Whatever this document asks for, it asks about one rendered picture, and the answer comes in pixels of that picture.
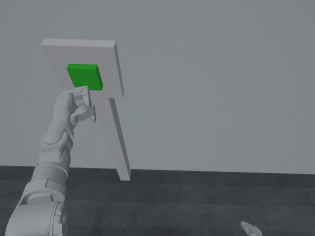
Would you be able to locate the left robot hand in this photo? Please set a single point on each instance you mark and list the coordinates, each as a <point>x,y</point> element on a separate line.
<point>66,110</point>

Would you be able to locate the robot left forearm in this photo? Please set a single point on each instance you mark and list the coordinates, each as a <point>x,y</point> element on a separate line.
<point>48,181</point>

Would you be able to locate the button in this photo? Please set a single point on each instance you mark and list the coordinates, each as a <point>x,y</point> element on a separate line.
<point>85,75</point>

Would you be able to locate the panel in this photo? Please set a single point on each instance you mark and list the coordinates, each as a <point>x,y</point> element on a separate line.
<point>60,52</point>

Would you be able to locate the robot left upper arm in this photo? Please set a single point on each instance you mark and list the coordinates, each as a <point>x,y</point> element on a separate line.
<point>39,219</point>

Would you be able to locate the right robot hand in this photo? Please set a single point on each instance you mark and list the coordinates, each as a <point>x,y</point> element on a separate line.
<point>250,229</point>

